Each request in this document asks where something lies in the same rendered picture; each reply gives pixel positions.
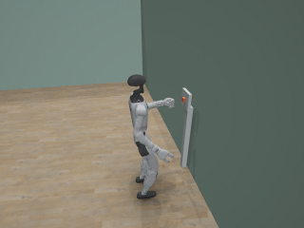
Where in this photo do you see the robot left forearm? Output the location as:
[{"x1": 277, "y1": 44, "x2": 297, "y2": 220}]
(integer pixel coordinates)
[{"x1": 147, "y1": 100, "x2": 164, "y2": 110}]

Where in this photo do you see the panel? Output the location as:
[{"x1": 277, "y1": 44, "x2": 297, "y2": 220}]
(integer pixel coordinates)
[{"x1": 180, "y1": 87, "x2": 194, "y2": 168}]

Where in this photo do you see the robot head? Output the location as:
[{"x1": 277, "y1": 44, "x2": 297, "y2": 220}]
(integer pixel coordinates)
[{"x1": 127, "y1": 74, "x2": 146, "y2": 104}]

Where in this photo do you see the robot right forearm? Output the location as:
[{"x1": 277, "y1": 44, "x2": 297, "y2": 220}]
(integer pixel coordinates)
[{"x1": 136, "y1": 132, "x2": 161, "y2": 154}]

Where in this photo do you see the left robot shin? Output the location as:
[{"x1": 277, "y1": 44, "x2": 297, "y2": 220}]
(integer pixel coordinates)
[{"x1": 140, "y1": 158, "x2": 149, "y2": 179}]

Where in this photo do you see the robot left hand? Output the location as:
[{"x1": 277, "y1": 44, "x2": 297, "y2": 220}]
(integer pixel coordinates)
[{"x1": 163, "y1": 98, "x2": 175, "y2": 108}]

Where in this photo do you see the robot right hand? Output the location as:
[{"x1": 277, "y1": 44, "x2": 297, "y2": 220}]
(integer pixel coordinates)
[{"x1": 157, "y1": 148, "x2": 174, "y2": 162}]

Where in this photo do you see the robot right upper arm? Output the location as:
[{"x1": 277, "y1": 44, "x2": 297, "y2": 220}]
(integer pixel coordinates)
[{"x1": 133, "y1": 104, "x2": 146, "y2": 139}]

